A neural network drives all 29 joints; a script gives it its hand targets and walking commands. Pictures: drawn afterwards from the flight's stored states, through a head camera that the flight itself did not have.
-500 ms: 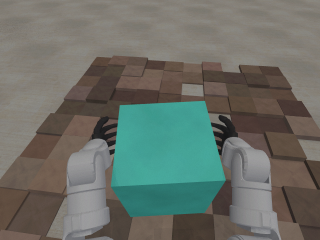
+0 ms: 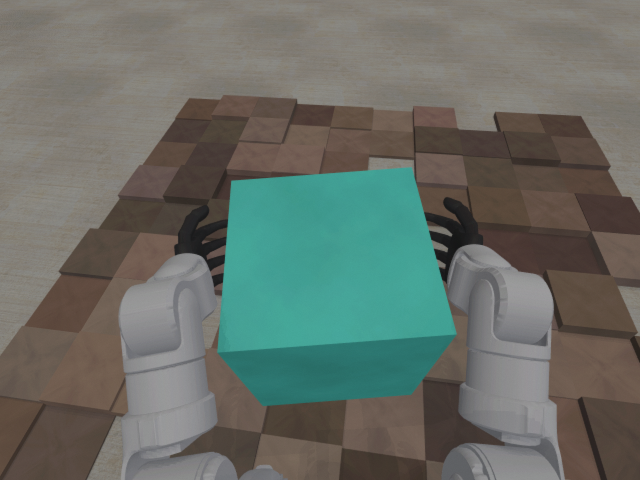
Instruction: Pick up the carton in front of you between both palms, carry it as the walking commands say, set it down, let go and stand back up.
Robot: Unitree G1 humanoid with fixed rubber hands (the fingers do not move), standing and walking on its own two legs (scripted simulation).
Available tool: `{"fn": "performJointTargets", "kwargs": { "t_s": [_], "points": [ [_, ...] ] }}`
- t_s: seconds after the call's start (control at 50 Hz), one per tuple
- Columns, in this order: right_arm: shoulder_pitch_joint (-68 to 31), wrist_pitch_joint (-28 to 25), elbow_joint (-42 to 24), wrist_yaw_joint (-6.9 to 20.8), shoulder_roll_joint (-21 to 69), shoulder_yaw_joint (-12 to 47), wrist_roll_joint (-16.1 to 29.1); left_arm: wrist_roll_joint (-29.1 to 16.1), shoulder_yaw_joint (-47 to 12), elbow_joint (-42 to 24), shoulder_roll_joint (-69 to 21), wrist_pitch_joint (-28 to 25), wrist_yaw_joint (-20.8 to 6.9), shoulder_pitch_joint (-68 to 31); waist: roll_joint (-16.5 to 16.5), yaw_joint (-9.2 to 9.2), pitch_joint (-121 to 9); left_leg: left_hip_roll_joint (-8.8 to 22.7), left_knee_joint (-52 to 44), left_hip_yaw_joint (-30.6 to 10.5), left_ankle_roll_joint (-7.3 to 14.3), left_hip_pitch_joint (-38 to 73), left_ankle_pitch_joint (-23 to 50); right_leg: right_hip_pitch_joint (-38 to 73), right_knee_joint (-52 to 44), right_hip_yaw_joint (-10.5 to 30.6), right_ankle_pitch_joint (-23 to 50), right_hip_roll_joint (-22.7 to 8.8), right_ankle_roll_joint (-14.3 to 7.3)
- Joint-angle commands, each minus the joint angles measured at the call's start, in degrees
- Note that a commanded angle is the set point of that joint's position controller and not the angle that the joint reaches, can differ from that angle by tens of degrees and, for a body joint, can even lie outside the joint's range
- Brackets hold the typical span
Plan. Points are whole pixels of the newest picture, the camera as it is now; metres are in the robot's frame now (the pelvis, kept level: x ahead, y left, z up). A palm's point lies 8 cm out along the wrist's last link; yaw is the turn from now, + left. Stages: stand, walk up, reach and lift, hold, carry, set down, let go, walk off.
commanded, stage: carry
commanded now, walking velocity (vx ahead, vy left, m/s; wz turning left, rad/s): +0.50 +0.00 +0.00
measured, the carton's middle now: (330, 298) +0.34 +0.01 +0.05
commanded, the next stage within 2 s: none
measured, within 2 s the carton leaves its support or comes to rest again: neither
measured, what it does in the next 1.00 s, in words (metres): walks ahead: left foot, then right foot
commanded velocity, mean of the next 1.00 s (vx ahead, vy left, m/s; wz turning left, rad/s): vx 0.50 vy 0.00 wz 0.00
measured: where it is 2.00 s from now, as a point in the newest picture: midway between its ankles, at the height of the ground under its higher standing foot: (359, 295)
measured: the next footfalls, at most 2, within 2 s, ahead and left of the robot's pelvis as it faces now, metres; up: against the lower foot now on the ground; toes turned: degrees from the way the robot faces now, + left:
left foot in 0.22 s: +0.30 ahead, +0.13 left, +0.01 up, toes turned +5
right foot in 0.70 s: +0.57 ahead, -0.14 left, +0.01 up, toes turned -12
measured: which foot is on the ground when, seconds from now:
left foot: up 0.00-0.20, down 0.22-0.76, up 0.78-1.00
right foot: down 0.00-0.22, up 0.24-0.68, down 0.70-1.00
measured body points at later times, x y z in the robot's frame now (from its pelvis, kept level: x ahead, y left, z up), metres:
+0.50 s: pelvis +0.27 +0.04 +0.02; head +0.30 +0.04 +0.47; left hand +0.57 +0.17 +0.10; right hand +0.54 -0.14 +0.11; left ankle +0.26 +0.12 -0.73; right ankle +0.33 -0.11 -0.68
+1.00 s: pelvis +0.56 -0.07 +0.01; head +0.56 -0.09 +0.46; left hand +0.82 +0.08 +0.09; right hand +0.82 -0.22 +0.08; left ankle +0.62 +0.07 -0.66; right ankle +0.53 -0.13 -0.74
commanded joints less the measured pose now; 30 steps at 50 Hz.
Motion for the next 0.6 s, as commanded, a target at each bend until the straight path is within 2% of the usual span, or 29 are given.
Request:
{"fn": "performJointTargets", "kwargs": {
  "t_s": [0.0, 0.08, 0.14, 0.16, 0.18, 0.2, 0.22, 0.24, 0.26, 0.28, 0.3, 0.32, 0.34, 0.38, 0.42, 0.46, 0.52, 0.58],
  "points": [
    [-29.6, -1.3, 0.9, 1.1, 43.3, 34.9, 7.5, -13.6, -37.5, -2.0, -45.1, -1.2, -4.6, -34.4, -4.8, -0.13, -17.5, 1.2, -6.9, 1.2, -1.4, -8.2, 3.6, 21.1, -10.9, 17.3, 19.0, -15.8, -7.7],
    [-28.8, -3.0, 0.5, 2.0, 46.0, 37.1, 7.6, -12.5, -38.1, -1.0, -47.0, -3.1, -5.4, -31.5, -6.3, 0.15, -14.6, -1.2, -21.1, 5.0, -1.5, -2.2, 7.1, 21.8, -11.9, 11.8, 25.3, -13.8, -5.0],
    [-25.6, -3.8, -1.6, 2.8, 47.4, 39.5, 9.1, -11.8, -39.0, -2.3, -47.8, -4.0, -5.5, -26.9, -9.8, -0.65, -14.5, -3.8, -29.4, 8.1, -0.3, 5.5, 9.4, 22.7, -8.5, 7.0, 37.3, -12.8, -2.3],
    [-24.2, -3.9, -2.7, 3.1, 47.5, 40.3, 9.8, -11.4, -39.3, -3.0, -47.8, -4.1, -5.4, -24.5, -10.2, -1.64, -15.9, -5.1, -32.8, 9.5, 0.3, 10.9, 9.4, 22.6, -4.9, 5.1, 44.0, -12.6, -1.2],
    [-22.1, -4.0, -3.5, 3.4, 47.8, 41.0, 10.4, -11.1, -39.9, -4.2, -47.9, -4.1, -5.4, -22.4, -8.6, -3.54, -18.9, -6.4, -37.5, 11.7, 1.2, 20.9, 11.9, 20.2, 2.2, 1.6, 48.6, -11.6, 0.4],
    [-18.9, -4.1, -4.3, 3.7, 47.6, 41.5, 10.9, -10.8, -40.6, -5.6, -47.7, -4.0, -5.4, -20.2, -6.2, -5.33, -23.4, -4.4, -37.8, 9.6, 2.4, 34.4, 12.7, 13.8, 10.7, -0.4, 43.9, -10.3, 2.2],
    [-15.9, -4.2, -5.7, 3.9, 47.2, 42.1, 11.1, -11.0, -41.4, -7.7, -47.9, -3.7, -5.5, -18.2, 2.7, -6.00, -28.5, 7.4, -39.3, -9.1, 6.6, 48.2, 5.2, 0.0, 25.0, -1.5, 27.8, -7.3, 4.8],
    [-14.1, -4.3, -6.8, 4.0, 47.7, 42.9, 11.5, -11.4, -42.2, -9.9, -48.5, -3.4, -5.7, -15.8, 16.6, -4.99, -29.5, 18.2, -41.9, -31.6, 13.4, 59.1, 13.4, -18.7, 37.0, 2.2, -2.1, 0.6, 5.9],
    [-11.6, -4.1, -8.9, 4.4, 49.2, 43.9, 12.2, -12.2, -43.5, -12.1, -48.8, -3.5, -5.9, -15.2, 15.8, -4.43, -28.6, 18.7, -42.0, -31.8, 14.7, 59.8, 18.9, -24.8, 44.7, 7.1, -10.4, -0.1, 4.6],
    [-10.1, -4.0, -11.5, 5.2, 51.7, 45.6, 13.6, -12.4, -44.2, -14.2, -50.0, -3.6, -6.1, -13.9, 9.3, -4.56, -26.6, 17.9, -41.5, -26.2, 13.5, 56.7, 23.8, -25.9, 44.5, 8.7, -8.9, -2.9, 3.7],
    [-9.4, -4.2, -14.1, 6.0, 54.1, 46.7, 14.7, -12.6, -45.0, -16.9, -50.9, -3.7, -6.3, -12.7, 2.9, -4.26, -25.0, 17.0, -42.5, -21.8, 11.4, 52.8, 24.4, -24.9, 40.1, 9.4, -5.3, -5.3, 3.5],
    [-8.3, -4.5, -16.4, 6.6, 55.3, 47.6, 15.3, -12.7, -46.1, -19.3, -51.5, -3.8, -6.6, -10.9, 2.8, -3.97, -23.1, 16.1, -44.4, -18.3, 9.6, 49.0, 23.0, -23.1, 35.0, 9.2, -3.2, -6.8, 3.8],
    [-7.1, -4.5, -18.0, 7.1, 55.7, 48.0, 15.7, -13.1, -47.4, -20.8, -52.6, -3.8, -7.0, -9.1, 4.1, -3.70, -22.6, 15.0, -46.4, -15.3, 8.6, 46.6, 20.0, -20.4, 30.1, 8.8, -2.0, -7.3, 4.1],
    [-3.8, -4.0, -21.6, 7.6, 55.0, 48.9, 16.6, -13.7, -48.3, -23.0, -54.0, -3.7, -7.7, -4.0, 6.0, -3.74, -22.0, 14.0, -48.4, -11.3, 8.6, 45.5, 19.0, -18.5, 24.9, 6.6, -0.3, -6.7, 5.0],
    [-0.1, -3.2, -24.3, 8.1, 53.3, 49.7, 17.0, -13.4, -48.5, -25.2, -52.9, -3.3, -7.9, 0.1, 6.2, -3.73, -19.8, 13.1, -50.5, -7.8, 9.0, 45.5, 17.5, -19.2, 17.7, 4.7, 3.2, -6.8, 6.1],
    [2.5, -2.2, -25.8, 8.4, 50.8, 49.8, 16.9, -13.2, -48.8, -26.7, -50.9, -2.3, -7.8, 2.8, 6.7, -3.70, -17.2, 11.5, -51.2, -4.2, 8.2, 45.3, 18.7, -19.2, 11.0, 2.9, 8.2, -6.7, 6.7],
    [5.1, -0.6, -26.1, 8.0, 45.8, 48.8, 15.9, -13.4, -48.8, -28.3, -46.4, -0.4, -7.7, 3.6, 7.4, -3.76, -13.7, 9.9, -51.5, -0.1, 6.7, 44.2, 18.7, -18.4, 5.9, 0.4, 14.8, -6.2, 6.7],
    [5.5, 1.2, -24.9, 6.7, 40.5, 46.8, 14.2, -13.9, -47.9, -27.9, -41.0, 1.8, -7.3, 2.5, 8.3, -3.66, -9.2, 9.9, -50.7, 1.5, 5.5, 42.6, 16.9, -17.8, 3.7, 0.4, 16.8, -6.6, 5.7]
  ]
}}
